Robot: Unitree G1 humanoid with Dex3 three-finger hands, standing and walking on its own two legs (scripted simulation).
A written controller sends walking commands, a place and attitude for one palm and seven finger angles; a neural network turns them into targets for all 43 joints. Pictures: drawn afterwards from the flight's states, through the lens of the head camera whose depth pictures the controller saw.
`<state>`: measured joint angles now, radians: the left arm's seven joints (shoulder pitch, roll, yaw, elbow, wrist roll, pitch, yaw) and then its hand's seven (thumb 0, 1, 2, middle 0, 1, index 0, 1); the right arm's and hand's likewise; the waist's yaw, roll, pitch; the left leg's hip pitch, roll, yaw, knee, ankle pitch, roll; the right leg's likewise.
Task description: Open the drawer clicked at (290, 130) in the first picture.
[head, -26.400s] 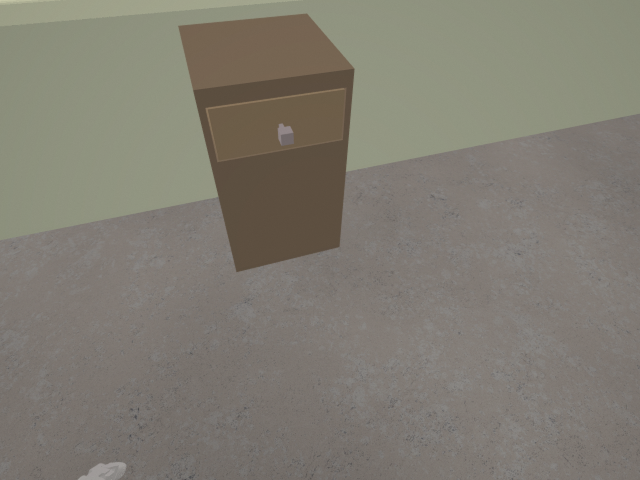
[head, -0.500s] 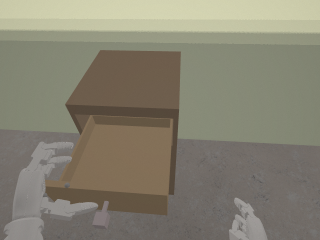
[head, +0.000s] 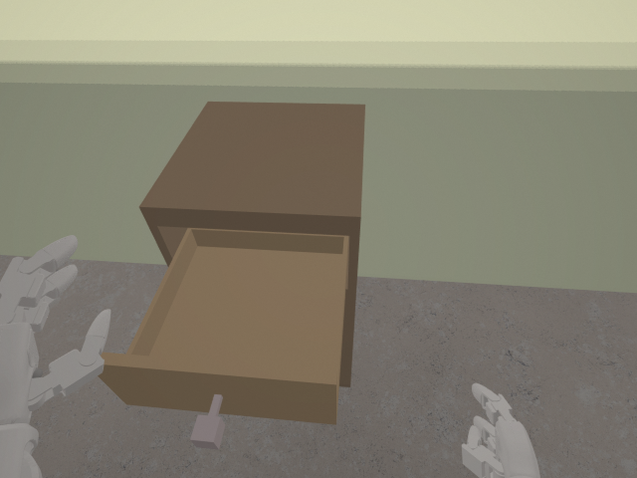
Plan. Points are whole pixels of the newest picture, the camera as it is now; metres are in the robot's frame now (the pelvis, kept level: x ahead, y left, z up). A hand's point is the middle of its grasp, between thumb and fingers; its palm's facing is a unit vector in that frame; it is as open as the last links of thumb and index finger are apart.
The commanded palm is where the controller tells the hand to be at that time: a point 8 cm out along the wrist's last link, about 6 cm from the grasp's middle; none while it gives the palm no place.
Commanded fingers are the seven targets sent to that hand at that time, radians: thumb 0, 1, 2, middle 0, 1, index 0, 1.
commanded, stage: draw the hand back to the body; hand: left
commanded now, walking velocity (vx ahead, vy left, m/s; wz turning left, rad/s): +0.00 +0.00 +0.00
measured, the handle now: (211, 419) +0.23 +0.21 -0.15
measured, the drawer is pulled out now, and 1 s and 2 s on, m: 0.30 0.30 0.30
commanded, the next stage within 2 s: step back with the hand held close in 0.22 s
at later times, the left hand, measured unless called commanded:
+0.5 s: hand (87, 353) +0.18 +0.24 +0.16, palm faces +0.37 -0.80 -0.47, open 7.4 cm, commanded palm +0.11 +0.28 +0.17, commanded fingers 0.00 0.90 0.90 -0.20 -0.30 -0.20 -0.30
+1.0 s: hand (43, 414) +0.12 +0.25 +0.15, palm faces +0.35 -0.81 -0.47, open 7.4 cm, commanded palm +0.06 +0.30 +0.17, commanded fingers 0.00 0.90 0.90 -0.20 -0.30 -0.20 -0.30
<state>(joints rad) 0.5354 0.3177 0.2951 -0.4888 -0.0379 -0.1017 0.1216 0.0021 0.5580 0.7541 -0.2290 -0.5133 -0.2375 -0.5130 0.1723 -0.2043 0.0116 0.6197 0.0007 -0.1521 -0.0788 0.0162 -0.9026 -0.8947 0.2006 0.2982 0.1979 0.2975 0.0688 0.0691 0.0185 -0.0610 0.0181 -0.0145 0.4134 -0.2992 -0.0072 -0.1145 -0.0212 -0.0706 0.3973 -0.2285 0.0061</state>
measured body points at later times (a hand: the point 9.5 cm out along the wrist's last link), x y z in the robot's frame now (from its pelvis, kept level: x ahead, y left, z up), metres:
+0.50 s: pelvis -0.02 +0.00 +0.00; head +0.00 -0.01 +0.45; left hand +0.15 +0.28 +0.19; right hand +0.17 -0.22 -0.08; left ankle -0.04 +0.12 -0.74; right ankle -0.01 -0.12 -0.74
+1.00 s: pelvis -0.07 +0.01 -0.01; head -0.03 +0.03 +0.44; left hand +0.10 +0.29 +0.18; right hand +0.13 -0.21 -0.08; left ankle -0.04 +0.12 -0.74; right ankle -0.01 -0.12 -0.74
